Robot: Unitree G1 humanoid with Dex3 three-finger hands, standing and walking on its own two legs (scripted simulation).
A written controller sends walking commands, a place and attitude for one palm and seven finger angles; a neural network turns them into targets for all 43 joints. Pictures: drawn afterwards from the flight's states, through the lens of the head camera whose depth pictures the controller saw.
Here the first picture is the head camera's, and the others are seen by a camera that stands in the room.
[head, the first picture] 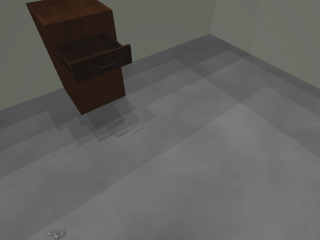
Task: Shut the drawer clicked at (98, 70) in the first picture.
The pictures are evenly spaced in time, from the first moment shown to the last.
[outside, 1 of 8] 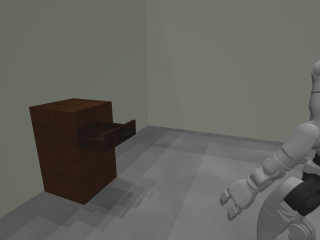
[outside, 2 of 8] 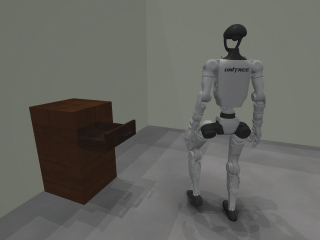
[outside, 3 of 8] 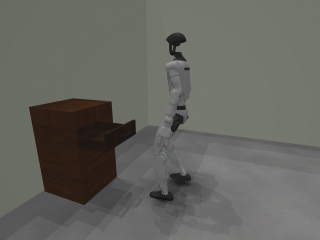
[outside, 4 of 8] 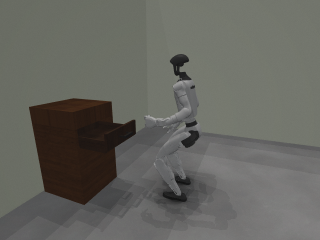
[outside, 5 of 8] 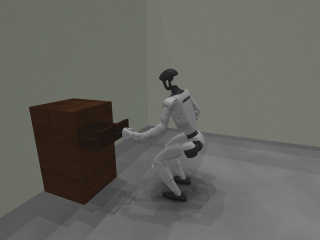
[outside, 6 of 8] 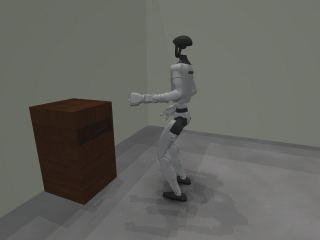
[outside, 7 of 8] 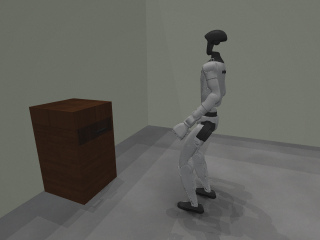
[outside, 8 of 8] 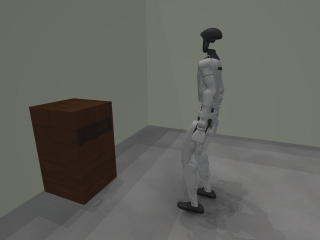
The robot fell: no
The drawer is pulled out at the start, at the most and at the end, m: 0.25 0.25 0.00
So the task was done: yes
